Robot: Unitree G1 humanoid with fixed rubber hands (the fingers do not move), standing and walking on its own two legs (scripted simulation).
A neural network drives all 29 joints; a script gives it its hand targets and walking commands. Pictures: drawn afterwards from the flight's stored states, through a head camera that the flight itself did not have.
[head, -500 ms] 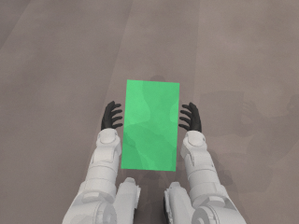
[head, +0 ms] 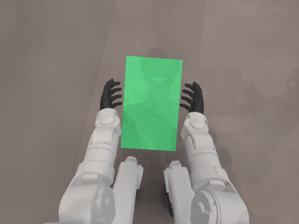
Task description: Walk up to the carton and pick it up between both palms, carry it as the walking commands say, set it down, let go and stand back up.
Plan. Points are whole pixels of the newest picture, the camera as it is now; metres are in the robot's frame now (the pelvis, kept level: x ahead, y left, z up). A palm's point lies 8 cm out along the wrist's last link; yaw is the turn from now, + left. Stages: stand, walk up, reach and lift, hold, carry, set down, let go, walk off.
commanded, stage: set down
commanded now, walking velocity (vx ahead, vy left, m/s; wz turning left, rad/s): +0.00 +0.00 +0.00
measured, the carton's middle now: (150, 104) +0.46 +0.03 -0.18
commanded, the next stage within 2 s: none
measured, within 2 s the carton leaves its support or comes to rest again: neither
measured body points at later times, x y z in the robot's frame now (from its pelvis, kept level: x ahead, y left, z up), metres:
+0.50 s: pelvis -0.02 +0.00 -0.08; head +0.24 +0.03 +0.28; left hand +0.45 +0.15 -0.18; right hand +0.45 -0.09 -0.18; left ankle +0.09 +0.13 -0.55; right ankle +0.08 -0.12 -0.55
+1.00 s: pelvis -0.03 +0.01 -0.14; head +0.28 +0.04 +0.19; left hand +0.47 +0.16 -0.27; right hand +0.47 -0.09 -0.26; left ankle +0.09 +0.13 -0.55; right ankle +0.08 -0.12 -0.55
